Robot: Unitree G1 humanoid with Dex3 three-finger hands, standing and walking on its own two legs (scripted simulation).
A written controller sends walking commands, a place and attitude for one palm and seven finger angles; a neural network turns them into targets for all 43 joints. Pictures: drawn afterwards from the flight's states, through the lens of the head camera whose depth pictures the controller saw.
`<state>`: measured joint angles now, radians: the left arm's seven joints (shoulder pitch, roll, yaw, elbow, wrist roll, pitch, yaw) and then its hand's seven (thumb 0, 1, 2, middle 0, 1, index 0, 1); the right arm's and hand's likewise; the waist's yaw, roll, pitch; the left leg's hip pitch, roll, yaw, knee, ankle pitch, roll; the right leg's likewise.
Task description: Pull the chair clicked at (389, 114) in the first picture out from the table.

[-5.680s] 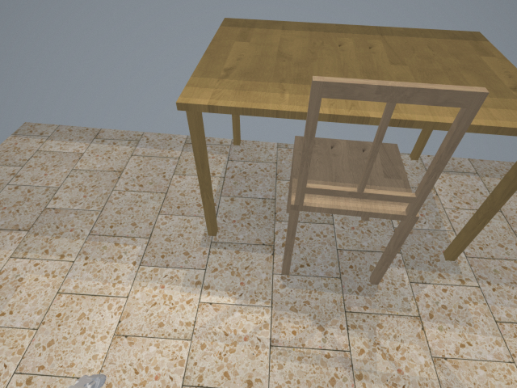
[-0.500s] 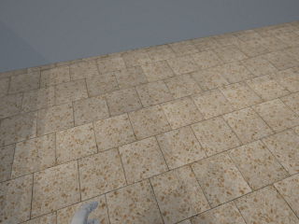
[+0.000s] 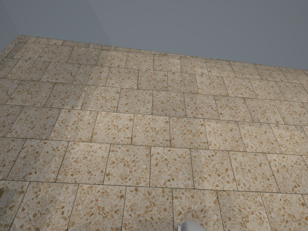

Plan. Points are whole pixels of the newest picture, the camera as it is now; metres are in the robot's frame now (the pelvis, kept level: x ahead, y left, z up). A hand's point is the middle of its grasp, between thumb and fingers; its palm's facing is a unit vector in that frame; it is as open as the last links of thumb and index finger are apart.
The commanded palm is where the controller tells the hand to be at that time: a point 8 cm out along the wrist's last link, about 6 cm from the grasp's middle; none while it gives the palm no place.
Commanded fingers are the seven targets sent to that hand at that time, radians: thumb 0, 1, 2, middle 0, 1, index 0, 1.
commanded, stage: turn to face it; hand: left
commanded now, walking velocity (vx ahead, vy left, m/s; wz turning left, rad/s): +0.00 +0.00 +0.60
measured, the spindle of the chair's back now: out of the picture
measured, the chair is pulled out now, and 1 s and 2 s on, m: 0.00 0.00 0.00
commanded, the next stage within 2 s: none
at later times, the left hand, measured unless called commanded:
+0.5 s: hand out of the picture +0.01 +0.15 -0.14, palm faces +0.34 -0.90 -0.28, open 7.4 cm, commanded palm none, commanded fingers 0.00 0.90 0.90 -0.20 -0.30 -0.20 -0.30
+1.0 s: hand out of the picture -0.13 +0.21 -0.18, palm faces +0.62 -0.74 -0.26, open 7.4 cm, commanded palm none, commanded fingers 0.00 0.90 0.90 -0.20 -0.30 -0.20 -0.30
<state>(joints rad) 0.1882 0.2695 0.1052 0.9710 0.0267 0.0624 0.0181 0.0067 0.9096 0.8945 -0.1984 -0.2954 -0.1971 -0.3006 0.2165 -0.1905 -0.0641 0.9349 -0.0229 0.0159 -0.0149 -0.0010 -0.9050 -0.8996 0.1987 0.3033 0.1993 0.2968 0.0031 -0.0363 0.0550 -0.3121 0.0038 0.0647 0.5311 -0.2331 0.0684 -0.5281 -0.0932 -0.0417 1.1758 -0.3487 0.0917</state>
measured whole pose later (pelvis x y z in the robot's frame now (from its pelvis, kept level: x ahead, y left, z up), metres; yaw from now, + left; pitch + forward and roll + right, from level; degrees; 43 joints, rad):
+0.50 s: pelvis -0.02 -0.07 +0.00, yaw +19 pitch +0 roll +1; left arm 0.20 0.17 0.04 0.89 0.02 0.02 0.03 0.01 0.90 0.89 -0.21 -0.30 -0.20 -0.30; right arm 0.22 -0.26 -0.12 0.94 -0.03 0.08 0.02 0.00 -0.91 -0.90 0.20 0.30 0.20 0.30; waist -0.02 0.04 0.04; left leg -0.57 -0.04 -0.04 1.12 -0.37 -0.06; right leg -0.20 -0.06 -0.10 0.49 -0.29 -0.01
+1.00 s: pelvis -0.04 -0.01 +0.00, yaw +37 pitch +1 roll -2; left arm 0.20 0.29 0.08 0.93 0.02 0.06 0.02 0.01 0.91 0.89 -0.20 -0.30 -0.20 -0.30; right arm 0.12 -0.22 -0.05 0.89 -0.02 0.02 0.00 0.00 -0.90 -0.90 0.20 0.30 0.20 0.30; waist 0.03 -0.04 0.09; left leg -0.25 -0.02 0.00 0.52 -0.28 0.05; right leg -0.49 -0.12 -0.05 1.15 -0.43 0.11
